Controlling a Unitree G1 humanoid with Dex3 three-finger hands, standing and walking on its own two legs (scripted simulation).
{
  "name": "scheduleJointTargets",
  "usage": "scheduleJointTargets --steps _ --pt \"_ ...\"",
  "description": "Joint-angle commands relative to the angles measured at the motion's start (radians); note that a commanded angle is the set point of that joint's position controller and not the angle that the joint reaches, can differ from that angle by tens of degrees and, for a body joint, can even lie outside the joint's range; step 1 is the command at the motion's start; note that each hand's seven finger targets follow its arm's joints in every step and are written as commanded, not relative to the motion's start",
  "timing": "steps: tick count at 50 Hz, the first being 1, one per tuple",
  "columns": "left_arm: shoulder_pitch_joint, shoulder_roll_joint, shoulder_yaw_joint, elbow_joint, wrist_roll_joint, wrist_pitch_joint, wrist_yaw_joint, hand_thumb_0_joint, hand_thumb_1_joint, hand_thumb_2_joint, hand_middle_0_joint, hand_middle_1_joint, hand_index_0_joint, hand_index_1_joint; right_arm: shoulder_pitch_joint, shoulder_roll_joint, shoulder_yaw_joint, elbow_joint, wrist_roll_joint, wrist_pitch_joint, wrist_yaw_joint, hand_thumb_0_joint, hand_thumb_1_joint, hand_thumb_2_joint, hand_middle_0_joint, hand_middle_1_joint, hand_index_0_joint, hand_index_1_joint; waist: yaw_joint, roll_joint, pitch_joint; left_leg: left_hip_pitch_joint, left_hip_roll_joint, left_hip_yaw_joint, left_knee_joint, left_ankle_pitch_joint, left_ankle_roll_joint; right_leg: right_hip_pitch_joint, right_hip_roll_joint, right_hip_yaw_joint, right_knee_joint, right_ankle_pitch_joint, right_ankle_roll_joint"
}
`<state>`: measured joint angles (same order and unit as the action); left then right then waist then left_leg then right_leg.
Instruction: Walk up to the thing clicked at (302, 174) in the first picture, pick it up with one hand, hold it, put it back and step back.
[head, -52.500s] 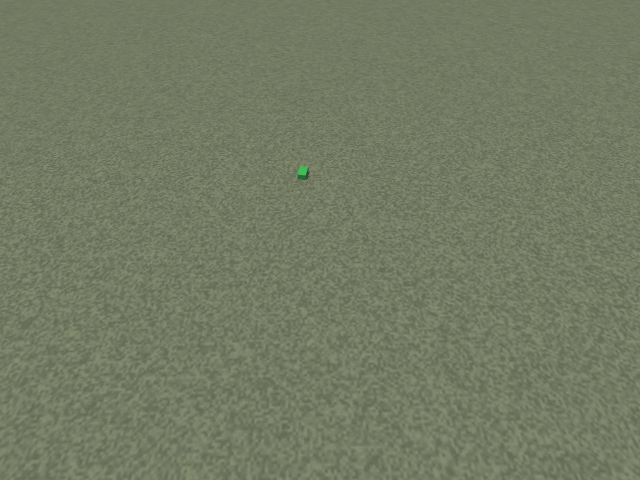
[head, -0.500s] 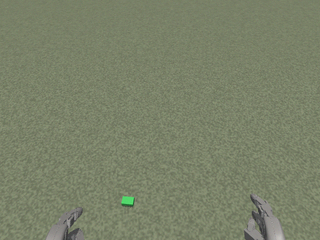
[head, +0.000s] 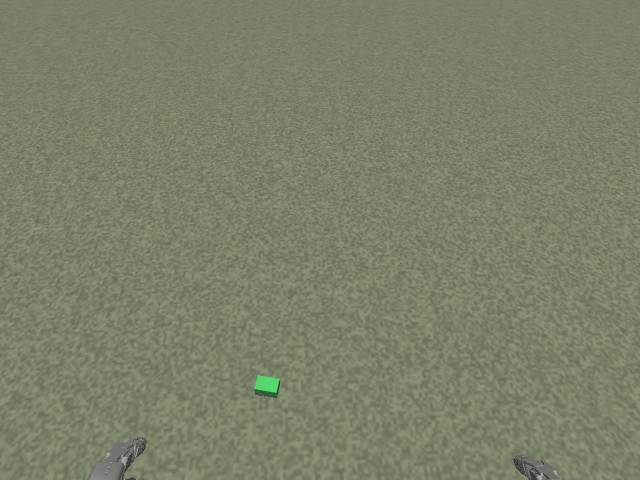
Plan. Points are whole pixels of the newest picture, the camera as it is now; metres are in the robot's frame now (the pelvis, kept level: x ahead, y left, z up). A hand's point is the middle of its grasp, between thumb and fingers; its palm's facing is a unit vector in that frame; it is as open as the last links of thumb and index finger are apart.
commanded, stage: stand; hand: left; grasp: from above
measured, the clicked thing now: (267, 385) +0.50 +0.18 -0.73
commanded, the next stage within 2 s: none
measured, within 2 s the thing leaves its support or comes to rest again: neither
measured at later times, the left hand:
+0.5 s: hand out of the picture +0.03 +0.24 -0.13, palm faces +0.05 -0.94 -0.33, open 7.4 cm
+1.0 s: hand out of the picture +0.06 +0.23 -0.12, palm faces +0.04 -0.94 -0.34, open 7.4 cm
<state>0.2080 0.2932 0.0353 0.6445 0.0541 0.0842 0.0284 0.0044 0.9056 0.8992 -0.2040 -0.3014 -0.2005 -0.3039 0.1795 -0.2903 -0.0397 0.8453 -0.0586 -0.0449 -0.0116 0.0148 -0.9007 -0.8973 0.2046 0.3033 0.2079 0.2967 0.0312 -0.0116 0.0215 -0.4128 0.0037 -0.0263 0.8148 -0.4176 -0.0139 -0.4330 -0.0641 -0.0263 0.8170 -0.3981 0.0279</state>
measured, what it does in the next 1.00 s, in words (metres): stands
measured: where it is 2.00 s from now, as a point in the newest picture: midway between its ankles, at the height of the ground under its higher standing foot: outside the picture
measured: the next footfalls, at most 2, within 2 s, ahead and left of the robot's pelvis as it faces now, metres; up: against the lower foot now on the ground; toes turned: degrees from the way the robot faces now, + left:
none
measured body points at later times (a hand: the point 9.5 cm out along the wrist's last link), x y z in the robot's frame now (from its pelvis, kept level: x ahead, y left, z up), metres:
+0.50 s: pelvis +0.00 +0.00 +0.04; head +0.00 +0.00 +0.49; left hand +0.03 +0.29 -0.10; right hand +0.08 -0.27 -0.11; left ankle +0.01 +0.13 -0.70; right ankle +0.02 -0.14 -0.70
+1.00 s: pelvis +0.01 -0.01 +0.04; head +0.01 -0.02 +0.49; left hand +0.06 +0.28 -0.09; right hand +0.08 -0.30 -0.10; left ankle +0.01 +0.13 -0.70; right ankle +0.02 -0.14 -0.70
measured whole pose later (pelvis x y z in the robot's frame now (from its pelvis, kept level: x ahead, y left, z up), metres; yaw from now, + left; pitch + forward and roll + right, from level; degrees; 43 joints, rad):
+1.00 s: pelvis +0.01 -0.01 +0.04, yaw +1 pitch -4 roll +0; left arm 0.12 0.30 0.03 1.16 0.03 0.01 0.01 0.00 0.91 0.90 -0.20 -0.30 -0.20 -0.30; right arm 0.14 -0.32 -0.02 1.13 -0.02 0.00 -0.02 0.01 -0.90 -0.90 0.20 0.30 0.20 0.30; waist 0.02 0.02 0.06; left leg -0.10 0.02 -0.05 0.36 -0.20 -0.03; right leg -0.10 -0.04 -0.06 0.36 -0.19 0.02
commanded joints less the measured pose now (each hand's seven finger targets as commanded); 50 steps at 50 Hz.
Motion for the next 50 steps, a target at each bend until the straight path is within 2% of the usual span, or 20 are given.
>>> scheduleJointTargets --steps 1,4,8,12,15,19,20,25,28,30,35,37,40,43,46,50 --pt "-0.044 0.128 0.058 0.04 -0.005 -0.078 0.011 0.0 0.9 0.9 -0.2 -0.3 -0.2 -0.301 -0.046 -0.158 -0.053 -0.04 -0.001 -0.014 -0.008 0.0 -0.9 -0.9 0.2 0.3 0.2 0.3 0.003 0.061 -0.058 0.042 0.056 -0.108 -0.269 0.146 0.076 0.124 -0.013 0.047 -0.214 0.11 -0.049" --pt "-0.037 0.136 0.059 0.129 -0.009 -0.09 0.01 0.0 0.9 0.9 -0.2 -0.3 -0.2 -0.301 -0.042 -0.166 -0.052 0.001 0.008 -0.006 -0.012 0.0 -0.9 -0.9 0.2 0.3 0.2 0.3 0.0 0.05 -0.043 0.072 0.06 -0.109 -0.308 0.178 0.069 0.184 -0.022 0.05 -0.273 0.162 -0.051" --pt "-0.03 0.153 0.056 0.229 -0.018 -0.1 0.015 0.0 0.9 0.9 -0.2 -0.3 -0.2 -0.301 -0.018 -0.169 -0.048 0.062 0.018 0.003 -0.022 0.0 -0.9 -0.9 0.2 0.3 0.2 0.3 -0.007 0.027 -0.073 0.161 0.064 -0.095 -0.327 0.334 0.06 0.265 -0.048 0.056 -0.328 0.299 -0.053" --pt "-0.043 0.164 0.046 0.304 -0.021 -0.099 0.016 0.0 0.9 0.9 -0.2 -0.3 -0.2 -0.301 -0.01 -0.174 -0.041 0.116 0.026 0.016 -0.025 0.0 -0.9 -0.9 0.2 0.3 0.2 0.3 -0.018 0.018 -0.025 0.21 0.067 -0.088 -0.382 0.317 0.047 0.267 -0.05 0.055 -0.401 0.271 -0.045" --pt "-0.048 0.167 0.041 0.348 -0.021 -0.091 0.016 0.0 0.9 0.9 -0.2 -0.3 -0.2 -0.301 -0.026 -0.18 -0.04 0.14 0.027 0.022 -0.026 0.0 -0.9 -0.9 0.2 0.3 0.2 0.3 -0.014 0.04 0.012 0.195 0.08 -0.106 -0.452 0.233 0.045 0.283 -0.041 0.043 -0.429 0.197 -0.038" --pt "-0.042 0.167 0.036 0.396 -0.02 -0.095 0.014 0.0 0.9 0.9 -0.2 -0.3 -0.2 -0.301 -0.032 -0.183 -0.037 0.168 0.03 0.026 -0.024 0.0 -0.9 -0.9 0.2 0.3 0.2 0.3 -0.01 0.034 0.022 0.196 0.081 -0.105 -0.48 0.233 0.042 0.322 -0.048 0.042 -0.46 0.205 -0.034" --pt "-0.045 0.172 0.036 0.404 -0.019 -0.094 0.014 0.0 0.9 0.9 -0.2 -0.3 -0.2 -0.301 -0.037 -0.184 -0.038 0.172 0.03 0.026 -0.024 0.0 -0.9 -0.9 0.2 0.3 0.2 0.3 -0.011 0.031 0.028 0.2 0.081 -0.107 -0.492 0.208 0.041 0.313 -0.046 0.042 -0.469 0.193 -0.032" --pt "-0.062 0.182 0.035 0.431 -0.02 -0.099 0.013 0.0 0.9 0.9 -0.2 -0.3 -0.2 -0.301 -0.043 -0.181 -0.032 0.191 0.032 0.027 -0.021 0.0 -0.9 -0.9 0.2 0.3 0.2 0.3 -0.013 0.017 0.035 0.22 0.081 -0.099 -0.501 0.248 0.039 0.325 -0.056 0.046 -0.497 0.212 -0.03" --pt "-0.069 0.186 0.033 0.442 -0.022 -0.097 0.011 0.0 0.9 0.9 -0.2 -0.3 -0.2 -0.301 -0.044 -0.189 -0.031 0.202 0.031 0.032 -0.019 0.0 -0.9 -0.9 0.2 0.3 0.2 0.3 -0.014 0.024 0.053 0.205 0.08 -0.101 -0.514 0.186 0.037 0.318 -0.051 0.047 -0.514 0.159 -0.029" --pt "-0.069 0.19 0.034 0.448 -0.023 -0.097 0.009 0.0 0.9 0.9 -0.2 -0.3 -0.2 -0.301 -0.051 -0.192 -0.03 0.204 0.033 0.031 -0.019 0.0 -0.9 -0.9 0.2 0.3 0.2 0.3 -0.01 0.033 0.041 0.206 0.084 -0.103 -0.522 0.194 0.038 0.333 -0.054 0.047 -0.511 0.19 -0.031" --pt "-0.084 0.194 0.033 0.456 -0.028 -0.103 0.009 0.0 0.9 0.9 -0.2 -0.3 -0.2 -0.301 -0.062 -0.194 -0.023 0.21 0.034 0.023 -0.019 0.0 -0.9 -0.9 0.2 0.3 0.2 0.3 -0.013 0.014 0.001 0.263 0.092 -0.093 -0.503 0.338 0.037 0.348 -0.066 0.051 -0.515 0.29 -0.033" --pt "-0.088 0.199 0.034 0.46 -0.029 -0.101 0.008 0.0 0.9 0.9 -0.2 -0.3 -0.2 -0.301 -0.059 -0.198 -0.021 0.217 0.036 0.023 -0.018 0.0 -0.9 -0.9 0.2 0.3 0.2 0.3 -0.012 0.017 0.014 0.256 0.09 -0.09 -0.516 0.306 0.032 0.348 -0.062 0.048 -0.52 0.257 -0.033" --pt "-0.107 0.208 0.036 0.46 -0.032 -0.103 0.006 0.0 0.9 0.9 -0.2 -0.3 -0.2 -0.301 -0.048 -0.199 -0.016 0.224 0.036 0.024 -0.019 0.0 -0.9 -0.9 0.2 0.3 0.2 0.3 -0.018 0.013 -0.004 0.255 0.095 -0.086 -0.516 0.345 0.033 0.373 -0.067 0.05 -0.519 0.297 -0.034" --pt "-0.11 0.213 0.036 0.463 -0.031 -0.102 0.006 0.0 0.9 0.9 -0.2 -0.3 -0.2 -0.301 -0.069 -0.21 -0.016 0.221 0.037 0.024 -0.019 0.0 -0.9 -0.9 0.2 0.3 0.2 0.3 -0.015 0.016 0.001 0.267 0.096 -0.085 -0.513 0.346 0.033 0.361 -0.067 0.051 -0.528 0.29 -0.032" --pt "-0.112 0.213 0.035 0.467 -0.031 -0.099 0.002 0.0 0.9 0.9 -0.2 -0.3 -0.2 -0.301 -0.062 -0.208 -0.01 0.23 0.037 0.026 -0.019 0.0 -0.9 -0.9 0.2 0.3 0.2 0.3 -0.017 0.022 0.022 0.249 0.094 -0.085 -0.529 0.292 0.028 0.347 -0.062 0.049 -0.535 0.253 -0.032" --pt "-0.128 0.217 0.034 0.461 -0.033 -0.103 0.0 0.0 0.9 0.9 -0.2 -0.3 -0.2 -0.301 -0.07 -0.211 -0.009 0.232 0.038 0.024 -0.016 0.0 -0.9 -0.9 0.2 0.3 0.2 0.3 -0.018 0.015 0.008 0.252 0.1 -0.081 -0.522 0.319 0.028 0.358 -0.068 0.06 -0.536 0.265 -0.035"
